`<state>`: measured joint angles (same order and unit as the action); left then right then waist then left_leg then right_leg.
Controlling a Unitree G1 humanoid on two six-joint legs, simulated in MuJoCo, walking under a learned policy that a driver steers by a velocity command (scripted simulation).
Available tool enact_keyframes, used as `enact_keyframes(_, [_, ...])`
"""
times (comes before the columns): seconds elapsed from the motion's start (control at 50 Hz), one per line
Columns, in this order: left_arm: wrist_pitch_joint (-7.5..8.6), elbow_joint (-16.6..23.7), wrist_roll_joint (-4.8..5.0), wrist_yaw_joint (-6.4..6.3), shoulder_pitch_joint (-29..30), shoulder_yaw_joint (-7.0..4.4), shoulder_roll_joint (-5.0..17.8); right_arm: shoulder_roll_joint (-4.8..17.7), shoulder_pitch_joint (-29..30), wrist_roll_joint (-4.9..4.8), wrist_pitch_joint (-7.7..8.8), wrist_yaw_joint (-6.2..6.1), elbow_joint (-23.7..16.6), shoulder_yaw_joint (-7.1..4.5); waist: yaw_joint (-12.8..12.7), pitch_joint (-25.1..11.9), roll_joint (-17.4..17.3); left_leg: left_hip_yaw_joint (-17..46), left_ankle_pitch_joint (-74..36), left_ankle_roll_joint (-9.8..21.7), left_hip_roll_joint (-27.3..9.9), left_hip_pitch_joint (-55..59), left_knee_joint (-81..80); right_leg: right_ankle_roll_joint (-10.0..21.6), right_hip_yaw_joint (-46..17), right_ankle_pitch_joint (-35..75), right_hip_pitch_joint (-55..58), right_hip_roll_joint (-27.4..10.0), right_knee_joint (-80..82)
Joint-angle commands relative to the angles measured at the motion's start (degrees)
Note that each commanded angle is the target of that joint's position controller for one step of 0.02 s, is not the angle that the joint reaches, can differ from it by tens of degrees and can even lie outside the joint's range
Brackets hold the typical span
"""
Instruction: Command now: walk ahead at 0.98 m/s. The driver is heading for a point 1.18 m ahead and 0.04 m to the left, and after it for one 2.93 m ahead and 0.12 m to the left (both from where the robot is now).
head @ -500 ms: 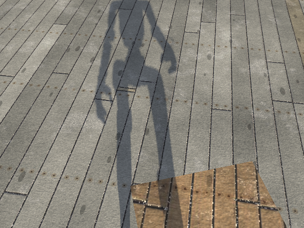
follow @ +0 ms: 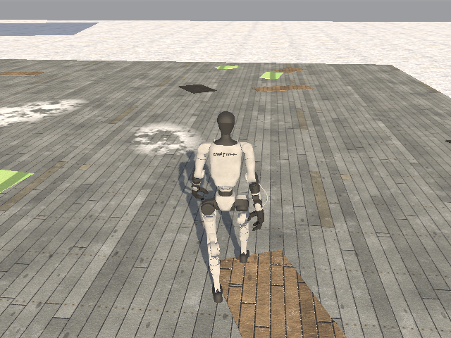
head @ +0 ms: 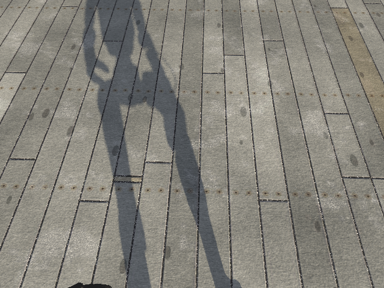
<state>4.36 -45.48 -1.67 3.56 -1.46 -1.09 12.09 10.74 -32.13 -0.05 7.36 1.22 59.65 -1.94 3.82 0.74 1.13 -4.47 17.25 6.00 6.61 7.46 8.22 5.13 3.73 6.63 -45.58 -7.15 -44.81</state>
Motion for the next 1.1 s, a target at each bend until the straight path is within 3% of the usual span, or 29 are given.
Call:
enact_keyframes(0.02, [0.57, 4.6, 0.83, 0.07, 7.4, 0.55, 1.8, 8.2, 0.7, -0.30, 1.53, -0.78, -3.2, -0.71, -1.8, 9.4, -2.5, 3.9, -39.2, 2.6, -14.6, -11.5, -9.5, 1.4, 4.1, 5.7, 12.9, 3.9, 10.4])
enact_keyframes(0.08, [0.59, 4.1, 0.54, -1.10, 3.8, -0.53, 5.3, 11.6, -0.1, 1.07, 0.39, -1.87, -2.5, -1.01, -4.7, 2.6, -6.6, 2.2, -72.2, 0.9, -16.7, 2.7, 3.5, 3.4, 6.4, -4.5, 18.2, 10.5, 13.3])
enact_keyframes(0.12, [0.56, -0.9, 0.66, -2.59, -14.3, -2.40, 9.2, 14.2, 2.1, 2.63, -1.40, -2.99, -2.4, -1.78, -13.4, -7.3, -9.0, 1.8, -77.3, 1.0, -18.1, 2.7, 27.1, 5.5, 4.1, -12.3, 35.3, 12.4, 14.5])
enact_keyframes(0.14, [0.38, -4.0, -0.20, -3.61, -25.2, -3.66, 11.7, 13.7, 4.9, 2.72, -1.74, -3.01, -3.2, -1.86, -18.5, -11.9, -8.1, 1.1, -65.4, 1.4, -16.3, -7.0, 43.7, 7.0, 0.3, -16.8, 49.2, 8.2, 14.7])
enact_keyframes(0.16, [0.20, -4.9, -1.84, -4.41, -30.7, -5.09, 16.6, 5.9, 3.3, 1.70, -1.24, -1.88, -5.6, -0.33, -15.9, -17.6, 3.6, 1.3, -24.4, 1.3, -9.1, -26.6, 66.8, 10.3, -19.5, -32.7, 64.7, -7.2, 13.2])
enact_keyframes(0.18, [0.17, -5.2, -1.65, -3.13, -28.2, -5.46, 16.0, 4.0, -1.6, -1.67, -0.01, -0.78, -6.8, 0.01, -10.5, -23.3, 14.6, 9.0, 8.5, 0.7, -1.0, -44.6, 81.0, 16.8, -51.6, -42.0, 73.4, -16.0, 26.0])
enact_keyframes(0.2, [0.49, -5.2, -0.70, -2.42, -22.2, -5.05, 11.9, 8.1, 6.8, -1.05, 0.19, -1.49, -8.6, -0.55, -9.9, -13.0, 5.6, 10.4, 1.7, 2.5, -6.5, -50.8, 79.3, 13.8, -44.5, -41.6, 66.2, -12.2, 29.6])
enact_keyframes(0.24, [1.56, -6.2, -0.76, -2.05, -17.7, -3.57, 5.5, 6.8, 13.6, 0.08, 0.06, -0.98, -10.3, -0.26, -6.4, -2.5, -4.5, 9.8, -3.5, 2.4, -10.5, -47.7, 71.9, 10.7, -29.7, -29.7, 48.4, -8.4, 32.6])
enact_keyframes(0.28, [2.33, -8.1, -0.26, -2.69, -18.0, -2.37, 3.0, 3.8, 12.7, 2.24, -1.80, 0.45, -10.9, 0.47, -2.0, 0.8, -2.5, 9.9, -3.3, 0.7, -12.9, -43.5, 67.1, 8.1, -21.9, -27.5, 37.7, -4.4, 35.5])
enact_keyframes(0.34, [3.70, -9.5, 1.19, -2.57, -20.6, -2.45, 5.2, 3.6, 20.3, 3.01, -3.06, 1.65, -14.6, 1.06, -1.5, 6.3, -0.9, 6.3, -7.3, -1.7, -15.4, -48.7, 59.8, 7.7, -14.9, -21.2, 32.5, -1.8, 40.7])
enact_keyframes(0.4, [4.43, -9.4, 1.65, -1.98, -22.5, -2.31, 5.8, 4.3, 30.6, 2.56, -2.52, 2.18, -18.7, 1.81, -3.3, 9.3, -1.3, 1.6, -20.2, -2.3, -14.7, -45.1, 41.3, 6.3, -6.7, -5.2, 29.3, 2.6, 42.9])
enact_keyframes(0.46, [5.14, -10.5, 2.54, -2.31, -26.6, -2.51, 8.6, 4.3, 36.3, 1.25, -2.14, 2.70, -20.3, 2.42, -5.5, 9.3, -0.6, -2.2, -30.5, -0.6, -11.3, -36.4, 28.4, 4.9, -4.6, 8.0, 33.6, 0.7, 47.7])
enact_keyframes(0.54, [3.73, -11.6, 0.90, -3.54, -28.8, -2.67, 12.3, 8.5, 33.8, 1.90, -2.11, 1.28, -20.0, 1.11, -3.2, 2.1, 4.7, -4.4, -20.8, 2.2, -4.5, -32.5, 23.1, 2.8, -1.9, 44.6, 53.6, -2.4, 34.1])
enact_keyframes(0.58, [1.85, -11.6, -0.56, -4.85, -26.3, -3.34, 14.8, 12.6, 14.6, 1.71, -2.33, -0.33, -14.4, -0.93, 6.4, -8.1, 6.9, -2.4, -12.8, 3.9, -2.4, -14.2, 22.7, 2.1, -1.1, 49.1, 52.7, -3.4, 10.2])
enact_keyframes(0.6, [1.45, -10.8, -0.93, -5.04, -24.2, -3.26, 13.7, 15.5, 3.3, 2.35, -2.67, -1.44, -11.2, -2.32, 11.4, -12.9, 6.0, 2.1, -6.5, 5.3, -7.3, -0.8, 24.4, 2.1, -0.9, 36.7, 43.0, -1.3, -7.2])
enact_keyframes(0.62, [1.73, -8.4, 0.80, -3.65, -31.6, -1.08, 2.8, 21.5, 0.8, 4.50, -2.53, -2.02, -10.8, -4.02, 4.0, -20.9, -11.8, 27.8, 3.8, 10.9, -25.8, 18.3, 24.6, 0.8, -1.8, -14.4, 20.4, 7.0, -33.1])
enact_keyframes(0.64, [2.90, -8.2, 3.09, -3.32, -32.3, -1.28, 5.3, 18.9, 1.2, 3.21, -2.79, -0.67, -10.5, -4.19, 3.9, -27.4, -13.2, 52.7, 15.0, 14.1, -30.1, 22.7, 10.8, 1.5, -9.3, -33.3, 8.7, 12.1, -43.3])
enact_keyframes(0.66, [3.05, -5.7, 2.82, -3.86, -22.8, -1.74, 7.8, 15.7, 7.9, 2.68, -2.45, -0.31, -10.3, -3.84, 2.3, -14.2, -7.3, 43.0, 13.3, 11.3, -26.3, 13.4, 7.8, 2.5, -9.3, -25.8, 2.6, 7.0, -42.1])
enact_keyframes(0.68, [3.24, -4.4, 2.20, -3.66, -17.9, -1.61, 7.9, 11.7, 11.0, 2.26, -1.87, 0.02, -10.1, -2.99, 1.3, -7.6, -1.5, 34.3, 6.4, 9.8, -24.5, 3.1, 6.7, 2.5, -8.6, -21.4, 3.5, 4.8, -37.6])
enact_keyframes(0.74, [0.90, -3.8, -0.35, -1.92, -18.0, -0.60, 3.7, 5.9, 12.1, 1.85, -0.89, -0.33, -7.4, -1.14, -5.3, -0.4, -1.6, 21.1, 1.5, 6.1, -18.3, -15.6, 1.7, 1.0, -9.0, -20.5, 10.9, 1.0, -29.8])
enact_keyframes(0.8, [-0.33, 0.0, -1.08, -0.66, -10.3, 0.09, 3.0, 7.3, 9.5, 0.45, 0.36, -0.25, -5.8, -1.24, -5.8, 5.9, -3.0, 14.7, -4.7, 6.0, -15.9, -20.5, -3.6, -1.1, -5.5, -16.7, 5.2, -1.5, -22.0])
enact_keyframes(0.86, [-0.03, 3.0, -0.38, -0.16, -1.0, 0.68, 3.9, 6.8, 7.3, -0.05, 0.87, 0.41, -5.5, -0.89, -3.8, 7.6, -1.3, 5.4, -21.1, 3.7, -9.5, -21.3, -5.5, -1.4, 0.6, -4.1, 7.5, 0.6, -6.8])
enact_keyframes(0.88, [0.46, 4.7, -0.22, 0.24, 1.1, 1.60, 2.2, 8.6, 6.3, -0.38, 1.31, 0.36, -5.6, -1.12, -3.7, 8.3, -3.6, 5.0, -26.6, 3.4, -11.1, -23.6, -5.9, -1.1, 1.2, 0.2, 12.2, 0.6, 1.0])
enact_keyframes(0.94, [0.79, 5.9, 0.67, 0.05, 6.9, 1.77, 3.9, 10.8, 2.1, -0.70, 1.60, -0.30, -3.8, -1.29, -1.7, 9.0, -2.7, 3.8, -38.9, 2.5, -13.6, -14.1, -9.8, 0.7, 3.8, 6.7, 15.9, 3.7, 10.9])
enact_keyframes(1.0, [0.80, 5.3, -0.02, -1.11, 2.8, 0.46, 7.7, 14.3, 1.5, 0.52, 0.48, -1.34, -3.4, -1.62, -4.8, 2.2, -6.0, 1.9, -69.8, 1.0, -16.2, 0.2, 1.9, 2.9, 5.6, -2.4, 20.8, 9.7, 13.3])
enact_keyframes(1.04, [0.64, 0.2, 0.11, -2.69, -15.3, -1.37, 11.1, 16.3, 4.0, 2.13, -1.42, -2.56, -3.3, -2.16, -13.8, -7.6, -8.4, 1.5, -74.6, 0.9, -17.6, -0.1, 25.3, 4.9, 3.2, -11.0, 37.7, 11.8, 13.3])
enact_keyframes(1.06, [0.31, -3.1, -0.48, -3.72, -26.5, -2.66, 13.4, 15.5, 6.3, 2.46, -1.92, -2.79, -3.9, -2.13, -18.9, -12.0, -7.7, 0.9, -64.0, 1.0, -15.6, -8.2, 42.3, 6.3, -0.4, -15.9, 49.9, 7.9, 13.2])
enact_keyframes(1.08, [0.10, -4.0, -1.78, -4.57, -31.6, -4.22, 18.6, 7.9, 4.0, 1.69, -1.53, -1.87, -6.0, -0.63, -16.1, -17.7, 4.4, 0.9, -23.3, 0.8, -8.4, -25.4, 66.3, 9.2, -19.0, -29.6, 63.6, -6.9, 12.7])
enact_keyframes(1.1, [-0.07, -4.0, -1.56, -3.46, -28.9, -4.81, 18.8, 5.7, -2.4, -1.56, -0.41, -0.85, -7.3, -0.15, -10.0, -24.9, 16.1, 9.2, 9.5, 0.0, -0.4, -43.4, 81.4, 16.0, -52.3, -37.3, 73.5, -16.4, 25.5])
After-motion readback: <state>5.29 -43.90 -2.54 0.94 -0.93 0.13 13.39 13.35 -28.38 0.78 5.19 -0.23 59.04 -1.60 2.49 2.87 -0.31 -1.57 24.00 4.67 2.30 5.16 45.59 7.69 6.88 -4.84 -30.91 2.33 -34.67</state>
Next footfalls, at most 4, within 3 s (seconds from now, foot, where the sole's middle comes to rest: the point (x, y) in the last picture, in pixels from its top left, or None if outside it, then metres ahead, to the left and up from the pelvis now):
0.14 right None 0.35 -0.08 -0.77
0.60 left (163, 207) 0.81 0.09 -0.77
1.06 right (193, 121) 1.27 -0.06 -0.77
1.52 left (157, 64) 1.72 0.11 -0.77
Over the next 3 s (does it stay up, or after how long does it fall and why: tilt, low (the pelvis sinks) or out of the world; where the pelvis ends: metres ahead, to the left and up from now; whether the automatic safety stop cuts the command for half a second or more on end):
stays up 2.93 0.01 -0.01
